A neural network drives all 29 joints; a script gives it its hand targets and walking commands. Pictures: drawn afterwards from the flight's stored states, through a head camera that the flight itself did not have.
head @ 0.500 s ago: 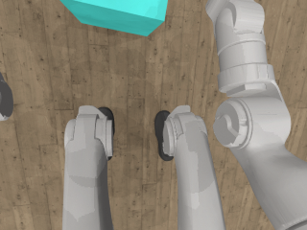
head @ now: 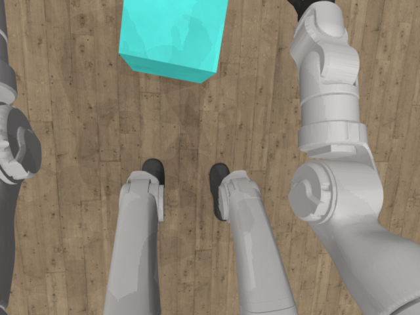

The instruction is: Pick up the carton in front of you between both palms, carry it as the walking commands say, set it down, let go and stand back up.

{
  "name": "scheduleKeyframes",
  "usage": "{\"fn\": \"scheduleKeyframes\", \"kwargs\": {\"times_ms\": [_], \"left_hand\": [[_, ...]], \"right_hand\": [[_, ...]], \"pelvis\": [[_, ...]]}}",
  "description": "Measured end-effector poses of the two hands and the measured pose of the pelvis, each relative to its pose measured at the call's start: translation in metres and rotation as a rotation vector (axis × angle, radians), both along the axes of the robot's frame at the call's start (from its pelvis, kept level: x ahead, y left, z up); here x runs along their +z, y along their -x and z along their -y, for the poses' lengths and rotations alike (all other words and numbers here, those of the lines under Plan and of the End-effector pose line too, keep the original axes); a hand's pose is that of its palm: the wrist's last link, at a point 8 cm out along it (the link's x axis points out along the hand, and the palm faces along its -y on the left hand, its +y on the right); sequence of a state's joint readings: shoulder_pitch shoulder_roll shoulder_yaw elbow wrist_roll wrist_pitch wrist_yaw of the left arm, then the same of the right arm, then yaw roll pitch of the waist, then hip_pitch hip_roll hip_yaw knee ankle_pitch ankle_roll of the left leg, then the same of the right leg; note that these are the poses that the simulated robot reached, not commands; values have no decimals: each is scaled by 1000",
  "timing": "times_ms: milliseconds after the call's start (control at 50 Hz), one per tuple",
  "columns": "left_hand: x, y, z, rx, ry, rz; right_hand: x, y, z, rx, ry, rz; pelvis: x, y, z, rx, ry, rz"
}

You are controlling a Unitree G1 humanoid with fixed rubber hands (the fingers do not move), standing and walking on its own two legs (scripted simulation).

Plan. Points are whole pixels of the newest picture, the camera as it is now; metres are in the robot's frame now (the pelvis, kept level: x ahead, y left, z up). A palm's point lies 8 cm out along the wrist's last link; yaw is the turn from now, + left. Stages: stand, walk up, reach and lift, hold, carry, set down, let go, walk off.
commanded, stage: set down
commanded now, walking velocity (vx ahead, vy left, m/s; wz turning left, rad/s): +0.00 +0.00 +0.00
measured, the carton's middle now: (173, 31) +0.60 +0.05 -0.45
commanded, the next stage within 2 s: let go in 0.14 s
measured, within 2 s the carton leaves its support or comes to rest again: neither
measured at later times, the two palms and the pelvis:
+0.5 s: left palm out of the picture +0.49 +0.25 +0.00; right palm (385, 47) +0.48 -0.16 +0.00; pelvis +0.04 -0.01 +0.12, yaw +4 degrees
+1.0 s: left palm out of the picture +0.32 +0.22 +0.10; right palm out of the picture +0.31 -0.24 +0.11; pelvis +0.10 -0.03 +0.19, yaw +5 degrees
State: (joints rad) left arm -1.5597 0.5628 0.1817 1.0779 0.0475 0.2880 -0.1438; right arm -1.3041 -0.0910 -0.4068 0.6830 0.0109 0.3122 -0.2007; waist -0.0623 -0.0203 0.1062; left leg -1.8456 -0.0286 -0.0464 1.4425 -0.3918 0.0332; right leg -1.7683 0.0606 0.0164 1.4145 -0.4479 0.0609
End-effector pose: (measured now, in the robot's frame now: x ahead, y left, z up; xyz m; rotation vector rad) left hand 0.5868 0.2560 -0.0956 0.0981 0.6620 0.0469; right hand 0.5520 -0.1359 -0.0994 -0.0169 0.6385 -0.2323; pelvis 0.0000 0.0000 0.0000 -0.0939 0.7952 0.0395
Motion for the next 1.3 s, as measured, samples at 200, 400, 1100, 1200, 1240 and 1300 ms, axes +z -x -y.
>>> {"fn": "scheduleKeyframes", "kwargs": {"times_ms": [200, 400, 1100, 1200, 1240, 1300], "left_hand": [[55, 2, 0, -4, 0, -11], [81, 52, -4, 56, -89, -51], [211, 296, 33, 71, -75, -107], [222, 318, 34, 72, -73, -118], [225, 325, 33, 72, -73, -125], [228, 332, 32, 74, -72, -133]], "right_hand": [[53, 5, 1, 13, 7, -7], [80, 43, 7, 161, 86, -73], [228, 258, 108, 242, 83, -162], [233, 265, 108, 256, 80, -160], [233, 265, 107, 263, 79, -160], [233, 263, 105, 270, 80, -158]], "pelvis": [[54, -9, -2, 6, -10, 10], [99, -30, 0, 12, -36, 49], [196, -108, 26, 25, -119, 663], [200, -112, 23, 22, -124, 749], [200, -112, 22, 21, -127, 778], [200, -112, 20, 22, -130, 815]]}}
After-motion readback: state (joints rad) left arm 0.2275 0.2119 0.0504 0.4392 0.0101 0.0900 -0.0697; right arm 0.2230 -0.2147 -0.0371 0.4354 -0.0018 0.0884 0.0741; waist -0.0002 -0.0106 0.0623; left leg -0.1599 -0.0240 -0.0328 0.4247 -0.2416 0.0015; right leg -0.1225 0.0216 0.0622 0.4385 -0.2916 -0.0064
